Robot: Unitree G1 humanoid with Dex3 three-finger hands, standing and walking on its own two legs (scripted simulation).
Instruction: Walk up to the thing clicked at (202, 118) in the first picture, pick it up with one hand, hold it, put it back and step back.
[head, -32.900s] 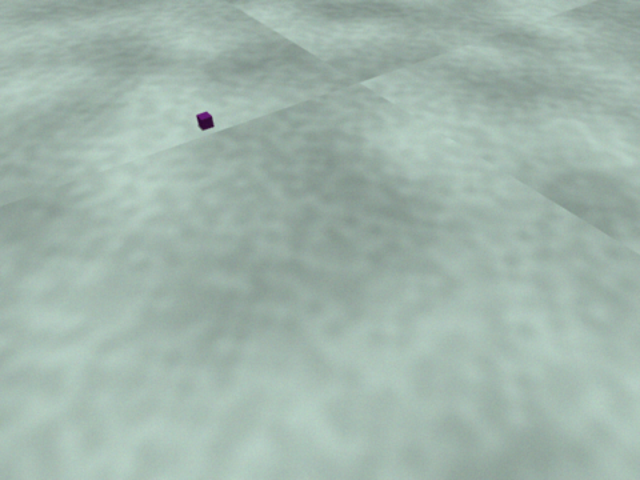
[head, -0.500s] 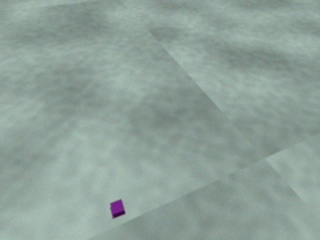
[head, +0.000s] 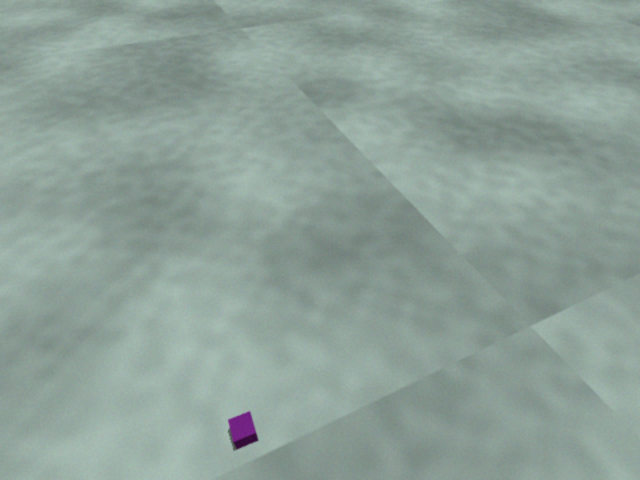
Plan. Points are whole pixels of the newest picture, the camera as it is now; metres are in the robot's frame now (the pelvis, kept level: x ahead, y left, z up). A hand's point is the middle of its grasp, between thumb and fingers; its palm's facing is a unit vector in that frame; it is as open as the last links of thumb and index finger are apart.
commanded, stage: stand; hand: left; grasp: from above
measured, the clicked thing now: (243, 430) +0.44 +0.23 -0.74
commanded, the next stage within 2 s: step back in 1.64 s
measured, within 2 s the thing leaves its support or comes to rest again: neither
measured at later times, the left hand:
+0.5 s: hand out of the picture +0.05 +0.20 -0.17, palm faces +0.00 -0.96 -0.29, open 7.4 cm
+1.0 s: hand out of the picture +0.04 +0.16 -0.18, palm faces +0.00 -0.98 -0.21, open 7.4 cm
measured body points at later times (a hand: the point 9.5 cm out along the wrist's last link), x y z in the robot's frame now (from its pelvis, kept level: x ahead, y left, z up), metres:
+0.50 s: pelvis +0.01 -0.02 +0.00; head +0.01 -0.02 +0.45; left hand +0.05 +0.25 -0.14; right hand +0.05 -0.29 -0.15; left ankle +0.04 +0.11 -0.74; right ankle +0.02 -0.15 -0.74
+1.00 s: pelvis +0.03 -0.02 +0.00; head +0.02 -0.02 +0.45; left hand +0.04 +0.21 -0.16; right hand +0.03 -0.25 -0.16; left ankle +0.04 +0.11 -0.74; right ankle +0.02 -0.15 -0.74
